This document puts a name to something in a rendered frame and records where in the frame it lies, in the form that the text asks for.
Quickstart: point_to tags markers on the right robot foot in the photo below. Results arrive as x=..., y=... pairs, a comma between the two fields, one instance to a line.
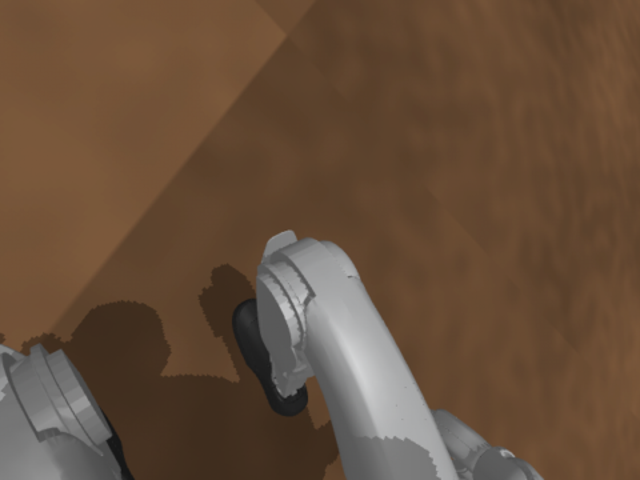
x=246, y=331

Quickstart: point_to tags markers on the left robot foot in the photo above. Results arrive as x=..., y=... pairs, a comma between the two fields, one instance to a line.
x=115, y=445

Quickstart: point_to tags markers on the right robot hand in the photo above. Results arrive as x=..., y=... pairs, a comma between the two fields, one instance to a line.
x=464, y=445

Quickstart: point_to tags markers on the right robot arm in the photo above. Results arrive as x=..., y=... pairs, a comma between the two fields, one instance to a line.
x=498, y=463

